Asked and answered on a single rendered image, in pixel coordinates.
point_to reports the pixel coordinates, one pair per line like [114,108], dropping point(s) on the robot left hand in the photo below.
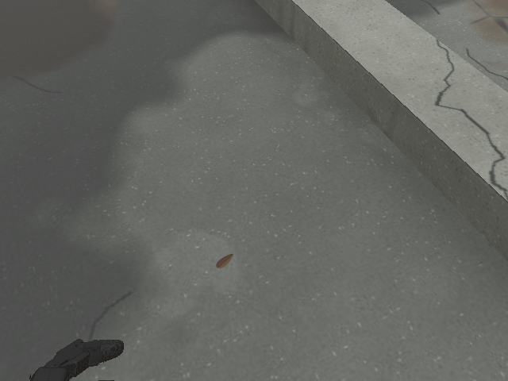
[76,357]

